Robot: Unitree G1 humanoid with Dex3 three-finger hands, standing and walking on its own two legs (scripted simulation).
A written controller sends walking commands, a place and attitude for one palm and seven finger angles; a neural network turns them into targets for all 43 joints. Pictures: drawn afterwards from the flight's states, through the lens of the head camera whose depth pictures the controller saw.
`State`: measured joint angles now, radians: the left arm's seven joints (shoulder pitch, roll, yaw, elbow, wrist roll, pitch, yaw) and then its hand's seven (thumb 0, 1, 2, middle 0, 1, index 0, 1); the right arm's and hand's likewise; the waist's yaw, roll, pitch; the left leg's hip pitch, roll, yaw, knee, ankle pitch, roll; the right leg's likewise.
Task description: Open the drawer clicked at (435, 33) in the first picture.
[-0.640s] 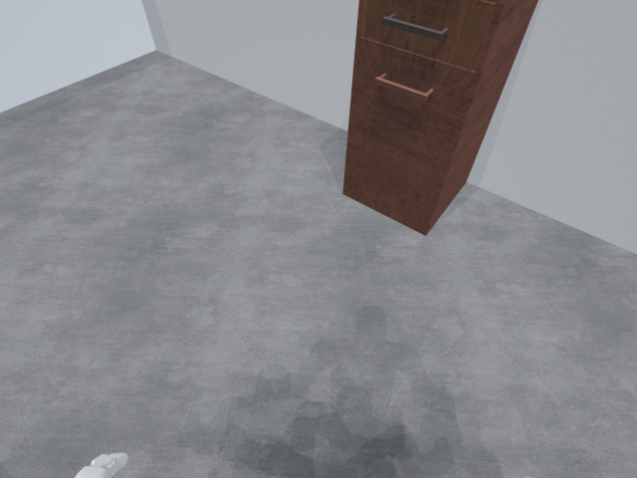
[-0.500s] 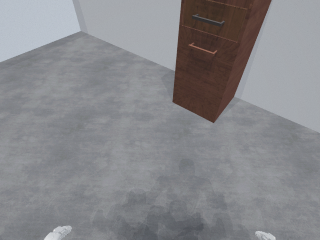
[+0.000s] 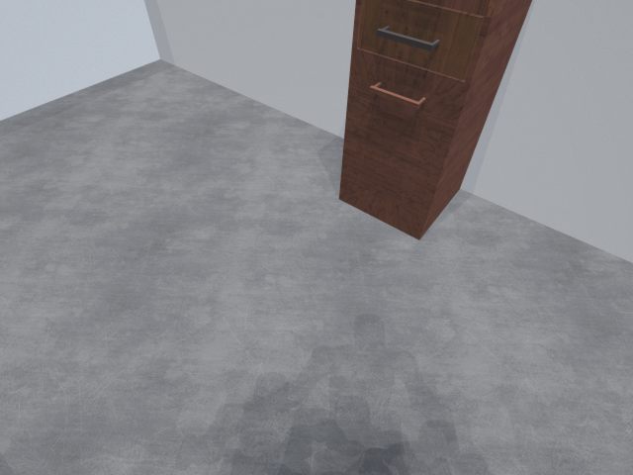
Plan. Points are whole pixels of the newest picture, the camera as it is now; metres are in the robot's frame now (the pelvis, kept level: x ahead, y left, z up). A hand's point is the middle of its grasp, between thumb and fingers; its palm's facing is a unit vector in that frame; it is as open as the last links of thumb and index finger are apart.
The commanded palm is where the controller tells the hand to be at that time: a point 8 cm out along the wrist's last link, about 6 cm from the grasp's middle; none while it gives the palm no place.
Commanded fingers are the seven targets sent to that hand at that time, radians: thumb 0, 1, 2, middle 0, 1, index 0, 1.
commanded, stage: stand and wait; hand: left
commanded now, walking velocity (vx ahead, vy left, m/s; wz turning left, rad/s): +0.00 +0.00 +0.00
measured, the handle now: (407, 37) +1.31 -0.20 +0.03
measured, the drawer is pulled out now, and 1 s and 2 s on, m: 0.00 0.00 0.00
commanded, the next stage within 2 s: look at it before walking up in 0.40 s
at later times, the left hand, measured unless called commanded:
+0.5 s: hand out of the picture +0.06 +0.24 -0.16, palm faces -0.04 -0.94 -0.33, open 7.4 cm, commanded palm none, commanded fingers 0.00 0.90 0.90 -0.20 -0.30 -0.20 -0.30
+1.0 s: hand out of the picture +0.08 +0.24 -0.16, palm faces -0.04 -0.94 -0.34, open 7.4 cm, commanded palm none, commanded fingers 0.00 0.90 0.90 -0.20 -0.30 -0.20 -0.30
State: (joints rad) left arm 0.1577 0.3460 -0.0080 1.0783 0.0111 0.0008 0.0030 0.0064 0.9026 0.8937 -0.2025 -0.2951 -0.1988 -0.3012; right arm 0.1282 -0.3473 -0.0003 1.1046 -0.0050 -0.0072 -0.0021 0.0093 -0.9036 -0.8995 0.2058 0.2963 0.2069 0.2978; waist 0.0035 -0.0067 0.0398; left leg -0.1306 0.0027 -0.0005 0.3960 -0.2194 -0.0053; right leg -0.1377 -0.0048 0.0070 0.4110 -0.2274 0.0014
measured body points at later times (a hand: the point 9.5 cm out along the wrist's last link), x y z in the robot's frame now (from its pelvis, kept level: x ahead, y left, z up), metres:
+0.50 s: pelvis -0.01 +0.00 +0.00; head -0.01 +0.00 +0.45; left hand +0.07 +0.29 -0.13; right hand +0.06 -0.30 -0.13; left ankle +0.00 +0.12 -0.74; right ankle +0.00 -0.12 -0.74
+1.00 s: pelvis +0.00 +0.00 +0.00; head +0.01 +0.00 +0.45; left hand +0.08 +0.29 -0.13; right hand +0.08 -0.30 -0.13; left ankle +0.00 +0.12 -0.74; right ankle +0.00 -0.12 -0.74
